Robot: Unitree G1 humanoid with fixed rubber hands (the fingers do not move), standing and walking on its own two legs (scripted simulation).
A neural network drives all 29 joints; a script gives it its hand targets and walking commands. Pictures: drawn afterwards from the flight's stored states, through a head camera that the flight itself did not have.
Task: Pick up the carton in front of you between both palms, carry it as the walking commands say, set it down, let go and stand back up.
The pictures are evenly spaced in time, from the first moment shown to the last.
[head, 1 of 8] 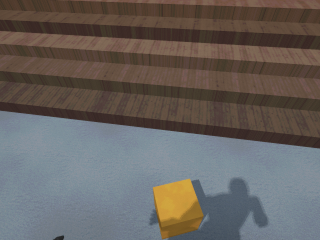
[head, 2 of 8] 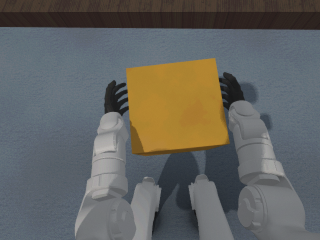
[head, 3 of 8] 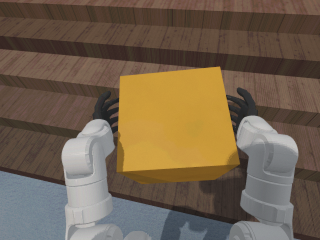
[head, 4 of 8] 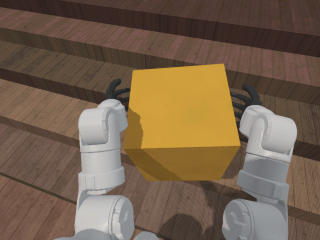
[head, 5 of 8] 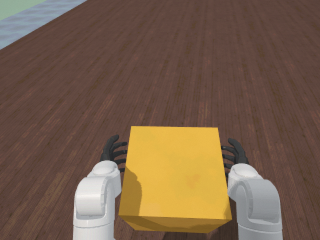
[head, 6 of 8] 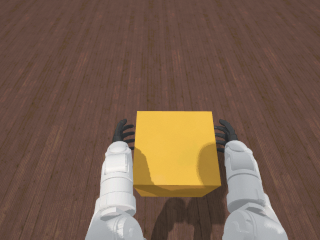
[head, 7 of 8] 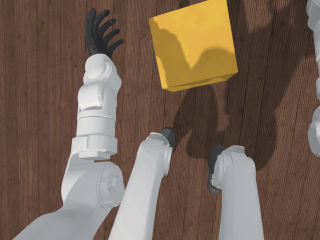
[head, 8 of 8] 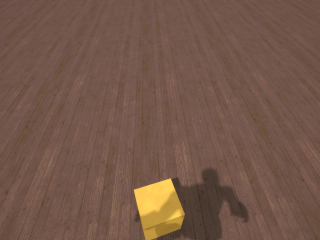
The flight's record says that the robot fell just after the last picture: no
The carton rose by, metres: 1.98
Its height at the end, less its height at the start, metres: +1.23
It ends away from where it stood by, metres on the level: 5.41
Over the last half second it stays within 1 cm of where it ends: yes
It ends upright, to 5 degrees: yes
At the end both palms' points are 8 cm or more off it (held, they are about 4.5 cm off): yes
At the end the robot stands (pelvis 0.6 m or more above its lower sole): yes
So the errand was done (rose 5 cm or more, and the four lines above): yes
